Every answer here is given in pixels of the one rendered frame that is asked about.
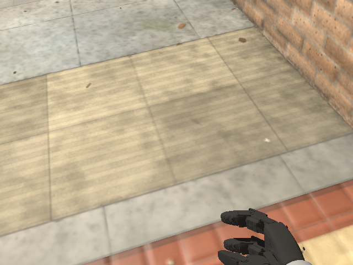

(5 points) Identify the robot right hand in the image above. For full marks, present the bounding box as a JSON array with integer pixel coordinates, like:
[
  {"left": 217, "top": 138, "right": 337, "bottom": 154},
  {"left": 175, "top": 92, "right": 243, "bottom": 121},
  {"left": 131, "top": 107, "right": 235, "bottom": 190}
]
[{"left": 218, "top": 208, "right": 305, "bottom": 265}]

